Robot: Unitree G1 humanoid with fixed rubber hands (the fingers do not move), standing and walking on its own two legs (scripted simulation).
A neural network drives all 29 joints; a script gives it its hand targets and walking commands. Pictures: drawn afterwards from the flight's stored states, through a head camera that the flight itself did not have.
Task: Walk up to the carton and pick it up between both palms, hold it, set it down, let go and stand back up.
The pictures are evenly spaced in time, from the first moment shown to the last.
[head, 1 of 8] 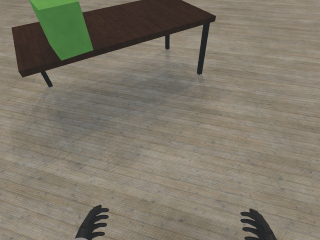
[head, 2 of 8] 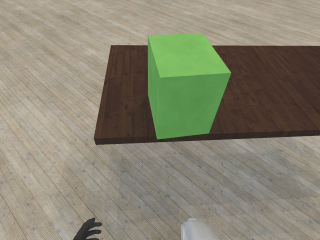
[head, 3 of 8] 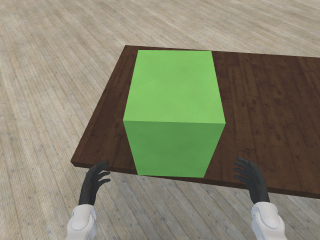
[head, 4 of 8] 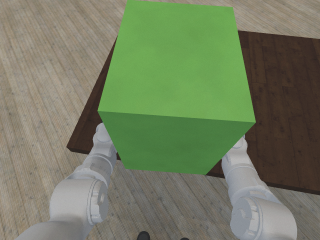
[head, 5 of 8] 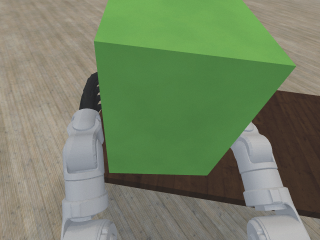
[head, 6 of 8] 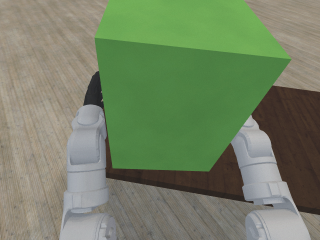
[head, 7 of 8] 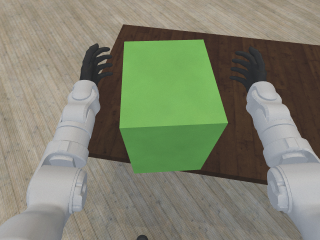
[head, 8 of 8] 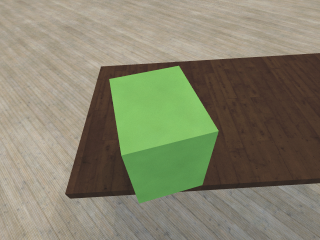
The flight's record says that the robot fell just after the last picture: no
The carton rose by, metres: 0.30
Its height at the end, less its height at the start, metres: +0.00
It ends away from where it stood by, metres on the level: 0.02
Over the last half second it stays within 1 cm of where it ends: yes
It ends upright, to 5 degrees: yes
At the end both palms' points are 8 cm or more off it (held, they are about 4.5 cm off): yes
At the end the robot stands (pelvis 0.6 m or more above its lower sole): yes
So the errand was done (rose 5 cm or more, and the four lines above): yes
